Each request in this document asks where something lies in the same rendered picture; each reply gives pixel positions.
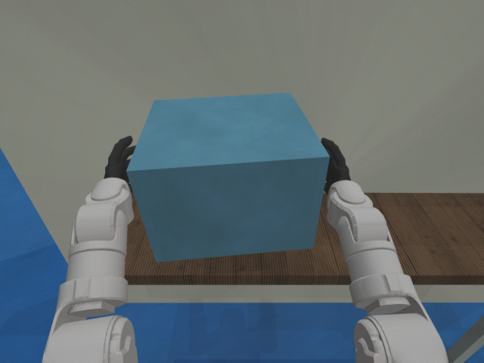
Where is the robot left forearm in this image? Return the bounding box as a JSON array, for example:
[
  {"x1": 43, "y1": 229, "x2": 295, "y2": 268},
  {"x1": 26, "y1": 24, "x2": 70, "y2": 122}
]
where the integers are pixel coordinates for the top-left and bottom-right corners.
[{"x1": 42, "y1": 178, "x2": 134, "y2": 363}]

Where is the table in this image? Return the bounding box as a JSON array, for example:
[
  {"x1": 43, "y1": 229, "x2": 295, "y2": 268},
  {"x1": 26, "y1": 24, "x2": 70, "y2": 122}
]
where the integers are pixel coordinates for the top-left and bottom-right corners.
[{"x1": 125, "y1": 192, "x2": 484, "y2": 363}]

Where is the robot right forearm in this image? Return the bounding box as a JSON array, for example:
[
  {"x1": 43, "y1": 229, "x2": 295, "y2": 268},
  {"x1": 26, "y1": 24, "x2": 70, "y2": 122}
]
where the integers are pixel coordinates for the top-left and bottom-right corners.
[{"x1": 327, "y1": 180, "x2": 448, "y2": 363}]

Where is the robot left upper arm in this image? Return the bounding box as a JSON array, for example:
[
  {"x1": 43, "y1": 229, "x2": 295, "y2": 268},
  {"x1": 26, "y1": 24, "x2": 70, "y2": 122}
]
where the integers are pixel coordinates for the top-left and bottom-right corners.
[{"x1": 44, "y1": 315, "x2": 138, "y2": 363}]

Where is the robot right upper arm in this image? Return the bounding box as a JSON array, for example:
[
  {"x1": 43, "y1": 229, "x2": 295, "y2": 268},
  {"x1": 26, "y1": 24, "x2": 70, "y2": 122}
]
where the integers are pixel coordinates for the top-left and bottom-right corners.
[{"x1": 354, "y1": 313, "x2": 447, "y2": 363}]

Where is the robot right hand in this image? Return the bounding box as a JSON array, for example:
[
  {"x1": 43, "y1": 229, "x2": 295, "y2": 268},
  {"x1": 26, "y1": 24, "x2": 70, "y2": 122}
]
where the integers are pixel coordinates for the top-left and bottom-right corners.
[{"x1": 321, "y1": 138, "x2": 351, "y2": 195}]

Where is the robot left hand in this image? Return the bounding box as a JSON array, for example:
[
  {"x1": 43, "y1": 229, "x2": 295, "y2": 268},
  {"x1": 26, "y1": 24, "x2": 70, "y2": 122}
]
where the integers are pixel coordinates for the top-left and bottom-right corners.
[{"x1": 104, "y1": 136, "x2": 136, "y2": 193}]

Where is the carton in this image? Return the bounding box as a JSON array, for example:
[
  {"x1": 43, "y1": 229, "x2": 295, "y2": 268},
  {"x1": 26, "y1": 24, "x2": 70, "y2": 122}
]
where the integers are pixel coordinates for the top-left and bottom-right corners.
[{"x1": 126, "y1": 92, "x2": 330, "y2": 262}]

